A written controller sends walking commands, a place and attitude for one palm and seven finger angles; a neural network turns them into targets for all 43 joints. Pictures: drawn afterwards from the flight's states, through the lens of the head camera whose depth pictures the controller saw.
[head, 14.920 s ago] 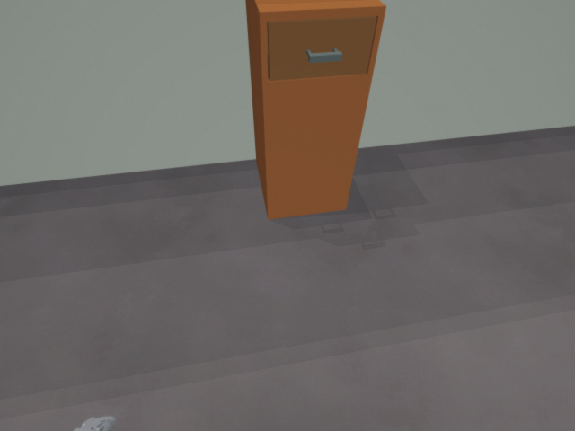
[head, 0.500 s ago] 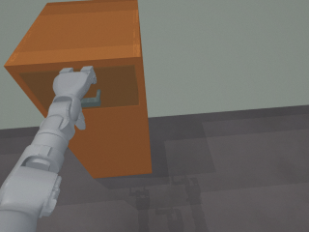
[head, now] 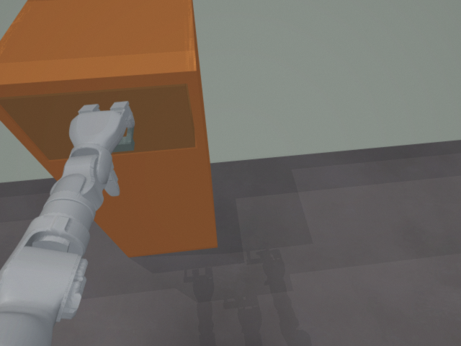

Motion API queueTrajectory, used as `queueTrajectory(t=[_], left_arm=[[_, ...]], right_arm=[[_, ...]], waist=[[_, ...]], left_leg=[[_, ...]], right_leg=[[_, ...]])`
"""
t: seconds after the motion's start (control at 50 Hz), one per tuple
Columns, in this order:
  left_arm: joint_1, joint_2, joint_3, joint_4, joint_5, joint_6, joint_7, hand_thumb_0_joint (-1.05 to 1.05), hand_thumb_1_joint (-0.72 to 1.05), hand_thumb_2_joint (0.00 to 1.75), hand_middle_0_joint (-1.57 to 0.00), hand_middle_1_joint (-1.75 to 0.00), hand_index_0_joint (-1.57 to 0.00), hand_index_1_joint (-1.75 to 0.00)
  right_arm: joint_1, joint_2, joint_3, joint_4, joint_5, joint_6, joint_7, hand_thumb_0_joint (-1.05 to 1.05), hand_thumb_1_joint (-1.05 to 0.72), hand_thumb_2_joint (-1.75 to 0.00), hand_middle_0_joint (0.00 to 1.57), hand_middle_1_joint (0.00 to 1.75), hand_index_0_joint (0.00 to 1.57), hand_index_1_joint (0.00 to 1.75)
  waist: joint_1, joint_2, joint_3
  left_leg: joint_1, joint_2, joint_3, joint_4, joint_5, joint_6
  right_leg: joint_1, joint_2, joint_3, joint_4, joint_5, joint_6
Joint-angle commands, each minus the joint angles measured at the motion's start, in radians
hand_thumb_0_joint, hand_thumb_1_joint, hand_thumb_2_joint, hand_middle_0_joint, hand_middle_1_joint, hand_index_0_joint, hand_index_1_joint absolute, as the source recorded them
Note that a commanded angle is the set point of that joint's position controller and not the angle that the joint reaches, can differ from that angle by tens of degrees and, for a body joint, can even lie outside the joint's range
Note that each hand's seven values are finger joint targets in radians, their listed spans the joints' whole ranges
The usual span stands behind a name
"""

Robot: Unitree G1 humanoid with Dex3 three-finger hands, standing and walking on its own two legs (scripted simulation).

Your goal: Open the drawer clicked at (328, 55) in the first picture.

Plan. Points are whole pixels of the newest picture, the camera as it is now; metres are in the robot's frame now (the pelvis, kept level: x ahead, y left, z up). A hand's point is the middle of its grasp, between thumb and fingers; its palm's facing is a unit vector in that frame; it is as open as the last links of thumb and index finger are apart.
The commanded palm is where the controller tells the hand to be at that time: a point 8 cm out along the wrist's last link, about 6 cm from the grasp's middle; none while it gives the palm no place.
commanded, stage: lower the fingers behind the handle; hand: left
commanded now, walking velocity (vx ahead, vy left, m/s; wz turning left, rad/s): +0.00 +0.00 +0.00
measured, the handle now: (107, 137) +0.52 +0.24 +0.04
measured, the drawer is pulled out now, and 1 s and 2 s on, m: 0.00 0.00 0.00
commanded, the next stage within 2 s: lift the fingers back up to retry in 1.02 s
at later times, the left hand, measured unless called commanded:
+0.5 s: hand (113, 153) +0.47 +0.21 +0.05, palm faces -0.01 -0.03 -1.00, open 13.9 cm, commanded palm +0.44 +0.22 +0.08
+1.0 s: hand (114, 154) +0.47 +0.21 +0.04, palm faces +0.00 -0.01 -1.00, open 14.1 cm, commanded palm +0.44 +0.22 +0.08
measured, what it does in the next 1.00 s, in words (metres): stands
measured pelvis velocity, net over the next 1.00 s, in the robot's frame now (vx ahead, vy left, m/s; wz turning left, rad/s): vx -0.02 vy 0.01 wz -0.01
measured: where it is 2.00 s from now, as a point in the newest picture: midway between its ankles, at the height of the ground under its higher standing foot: outside the picture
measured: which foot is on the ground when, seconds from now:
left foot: down 0.00-1.00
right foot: down 0.00-1.00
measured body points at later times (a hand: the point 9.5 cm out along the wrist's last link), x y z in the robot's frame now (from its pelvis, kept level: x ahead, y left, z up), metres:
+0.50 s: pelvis +0.00 +0.01 -0.01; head +0.06 +0.01 +0.44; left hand +0.46 +0.21 +0.10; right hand +0.04 -0.26 -0.13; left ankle +0.00 +0.11 -0.71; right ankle -0.05 -0.10 -0.71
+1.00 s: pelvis -0.02 +0.01 -0.01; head +0.05 +0.01 +0.43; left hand +0.46 +0.21 +0.10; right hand -0.01 -0.26 -0.14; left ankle +0.00 +0.11 -0.71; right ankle -0.05 -0.10 -0.71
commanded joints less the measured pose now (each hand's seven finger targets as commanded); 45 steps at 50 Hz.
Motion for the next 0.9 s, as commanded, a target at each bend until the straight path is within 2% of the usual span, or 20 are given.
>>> queueTrajectory(t=[0.0,0.08,0.14,0.18,0.24,0.28,0.34,0.36,0.38,0.42,0.48,0.6,0.62,0.7,0.72,0.76,0.78,0.84,0.86,0.88], left_arm=[[-0.410,0.245,0.081,-0.195,0.000,-0.007,0.050,0.00,-0.50,0.30,-0.30,-1.20,-0.30,-1.20],[-0.400,0.281,0.110,-0.179,0.010,-0.012,0.067,0.00,-0.50,0.30,-0.30,-1.20,-0.30,-1.20],[-0.371,0.217,0.076,-0.191,0.015,-0.009,0.084,0.00,-0.50,0.30,-0.30,-1.20,-0.30,-1.20],[-0.351,0.243,0.096,-0.145,0.017,0.005,0.087,0.00,-0.50,0.30,-0.30,-1.20,-0.30,-1.20],[-0.348,0.212,0.070,-0.149,0.022,0.021,0.094,0.00,-0.50,0.30,-0.30,-1.20,-0.30,-1.20],[-0.350,0.219,0.076,-0.128,0.026,0.032,0.098,0.00,-0.50,0.30,-0.30,-1.20,-0.30,-1.20],[-0.352,0.196,0.050,-0.086,0.026,0.054,0.095,0.00,-0.50,0.30,-0.30,-1.20,-0.30,-1.20],[-0.358,0.213,0.063,-0.062,0.026,0.058,0.093,0.00,-0.50,0.30,-0.30,-1.20,-0.30,-1.20],[-0.366,0.231,0.067,-0.062,0.036,0.057,0.093,0.00,-0.50,0.30,-0.30,-1.20,-0.30,-1.20],[-0.347,0.192,0.043,-0.062,0.035,0.060,0.089,0.00,-0.50,0.30,-0.30,-1.20,-0.30,-1.20],[-0.317,0.208,0.058,-0.023,0.035,0.059,0.083,0.00,-0.50,0.30,-0.30,-1.20,-0.30,-1.20],[-0.297,0.151,0.016,-0.008,0.044,0.059,0.087,0.00,-0.50,0.30,-0.30,-1.20,-0.30,-1.20],[-0.316,0.175,0.035,-0.017,0.046,0.059,0.091,0.00,-0.50,0.30,-0.30,-1.20,-0.30,-1.20],[-0.377,0.186,0.026,-0.001,0.047,0.074,0.100,0.00,-0.50,0.30,-0.30,-1.20,-0.30,-1.20],[-0.376,0.172,0.015,-0.003,0.045,0.078,0.099,0.00,-0.50,0.30,-0.30,-1.20,-0.30,-1.20],[-0.412,0.163,0.010,-0.001,0.040,0.084,0.098,0.00,-0.50,0.30,-0.30,-1.20,-0.30,-1.20],[-0.408,0.185,0.024,0.005,0.043,0.084,0.098,0.00,-0.50,0.30,-0.30,-1.20,-0.30,-1.20],[-0.397,0.181,0.022,0.021,0.033,0.089,0.088,0.00,-0.50,0.30,-0.30,-1.20,-0.30,-1.20],[-0.406,0.213,0.044,0.023,0.034,0.084,0.084,0.00,-0.50,0.30,-0.30,-1.20,-0.30,-1.20],[-0.382,0.200,0.033,0.031,0.035,0.082,0.082,0.00,-0.50,0.30,-0.30,-1.20,-0.30,-1.20]], right_arm=[[0.076,-0.144,-0.048,-0.079,-0.002,-0.018,-0.005,0.00,-0.90,-0.90,0.20,0.30,0.20,0.30],[0.081,-0.149,-0.048,-0.078,-0.001,-0.015,-0.005,0.00,-0.90,-0.90,0.20,0.30,0.20,0.30],[0.083,-0.142,-0.055,-0.077,-0.006,-0.017,0.002,0.00,-0.90,-0.90,0.20,0.30,0.20,0.30],[0.089,-0.148,-0.051,-0.072,-0.002,-0.010,0.003,0.00,-0.90,-0.90,0.20,0.30,0.20,0.30],[0.080,-0.145,-0.052,-0.077,-0.004,-0.006,0.006,0.00,-0.90,-0.90,0.20,0.30,0.20,0.30],[0.083,-0.148,-0.051,-0.074,-0.005,-0.002,0.006,0.00,-0.90,-0.90,0.20,0.30,0.20,0.30],[0.080,-0.149,-0.045,-0.079,-0.003,0.002,0.002,0.00,-0.90,-0.90,0.20,0.30,0.20,0.30],[0.085,-0.151,-0.043,-0.077,-0.003,0.004,0.002,0.00,-0.90,-0.90,0.20,0.30,0.20,0.30],[0.083,-0.152,-0.041,-0.081,0.000,0.005,-0.001,0.00,-0.90,-0.90,0.20,0.30,0.20,0.30],[0.084,-0.148,-0.042,-0.088,-0.003,0.005,0.000,0.00,-0.90,-0.90,0.20,0.30,0.20,0.30],[0.089,-0.150,-0.038,-0.094,-0.002,0.009,-0.002,0.00,-0.90,-0.90,0.20,0.30,0.20,0.30],[0.091,-0.146,-0.039,-0.103,-0.004,0.012,-0.001,0.00,-0.90,-0.90,0.20,0.30,0.20,0.30],[0.095,-0.148,-0.038,-0.101,-0.005,0.011,-0.002,0.00,-0.90,-0.90,0.20,0.30,0.20,0.30],[0.103,-0.151,-0.036,-0.096,-0.002,0.008,-0.006,0.00,-0.90,-0.90,0.20,0.30,0.20,0.30],[0.102,-0.147,-0.035,-0.098,-0.001,0.008,-0.006,0.00,-0.90,-0.90,0.20,0.30,0.20,0.30],[0.108,-0.147,-0.036,-0.091,-0.004,0.004,-0.006,0.00,-0.90,-0.90,0.20,0.30,0.20,0.30],[0.114,-0.149,-0.036,-0.091,-0.001,0.004,-0.007,0.00,-0.90,-0.90,0.20,0.30,0.20,0.30],[0.117,-0.149,-0.032,-0.091,-0.002,-0.001,-0.011,0.00,-0.90,-0.90,0.20,0.30,0.20,0.30],[0.120,-0.152,-0.032,-0.088,-0.003,-0.001,-0.011,0.00,-0.90,-0.90,0.20,0.30,0.20,0.30],[0.119,-0.149,-0.029,-0.095,0.001,-0.001,-0.011,0.00,-0.90,-0.90,0.20,0.30,0.20,0.30]], waist=[[0.001,-0.003,-0.382],[0.000,-0.027,-0.371],[0.001,0.011,-0.387],[-0.001,-0.037,-0.373],[0.001,-0.004,-0.364],[-0.003,-0.030,-0.366],[-0.013,-0.032,-0.313],[-0.017,-0.060,-0.301],[-0.012,-0.043,-0.319],[-0.010,-0.024,-0.324],[-0.006,-0.047,-0.311],[-0.013,-0.035,-0.286],[-0.010,-0.041,-0.291],[-0.029,-0.045,-0.276],[-0.024,-0.020,-0.288],[-0.038,-0.035,-0.289],[-0.032,-0.039,-0.300],[-0.033,-0.042,-0.299],[-0.029,-0.044,-0.307],[-0.023,-0.044,-0.305]], left_leg=[[0.293,-0.020,0.025,0.004,0.427,0.035],[0.263,-0.017,0.024,0.008,0.412,0.035],[0.302,-0.014,0.024,0.020,0.452,0.031],[0.270,-0.013,0.022,0.019,0.440,0.031],[0.274,-0.014,0.024,0.020,0.430,0.029],[0.272,-0.010,0.022,0.022,0.429,0.030],[0.241,-0.011,0.025,0.015,0.368,0.030],[0.221,-0.011,0.022,0.015,0.354,0.031],[0.220,-0.010,0.022,0.014,0.345,0.030],[0.237,-0.010,0.024,0.020,0.357,0.029],[0.209,-0.009,0.023,0.026,0.346,0.030],[0.191,-0.008,0.021,0.039,0.299,0.028],[0.187,-0.004,0.019,0.037,0.293,0.028],[0.169,-0.004,0.011,0.034,0.236,0.031],[0.177,-0.006,0.012,0.033,0.234,0.030],[0.180,-0.003,0.009,0.037,0.232,0.032],[0.176,-0.003,0.008,0.038,0.228,0.032],[0.167,-0.004,0.013,0.037,0.217,0.033],[0.160,-0.003,0.010,0.037,0.220,0.033],[0.153,-0.006,0.012,0.034,0.216,0.034]], right_leg=[[0.122,-0.007,-0.004,-0.066,0.523,0.008],[0.112,-0.006,-0.002,-0.059,0.509,0.011],[0.080,0.000,-0.013,-0.048,0.505,0.006],[0.088,0.000,-0.014,-0.046,0.505,0.008],[0.070,0.001,-0.017,-0.045,0.483,0.005],[0.062,0.001,-0.017,-0.045,0.477,0.007],[0.036,0.000,-0.020,-0.054,0.424,0.006],[0.043,-0.001,-0.021,-0.056,0.414,0.005],[0.035,-0.002,-0.016,-0.049,0.401,0.007],[0.020,0.000,-0.021,-0.046,0.401,0.004],[0.019,0.000,-0.020,-0.040,0.393,0.004],[-0.034,0.003,-0.022,-0.033,0.335,0.002],[-0.036,0.003,-0.026,-0.029,0.323,0.002],[-0.063,0.004,-0.024,-0.036,0.260,0.003],[-0.067,0.005,-0.025,-0.035,0.251,0.001],[-0.072,0.006,-0.026,-0.038,0.246,0.002],[-0.071,0.006,-0.024,-0.034,0.241,0.004],[-0.060,0.005,-0.024,-0.038,0.243,0.005],[-0.049,0.004,-0.021,-0.037,0.247,0.004],[-0.047,0.005,-0.021,-0.035,0.247,0.005]])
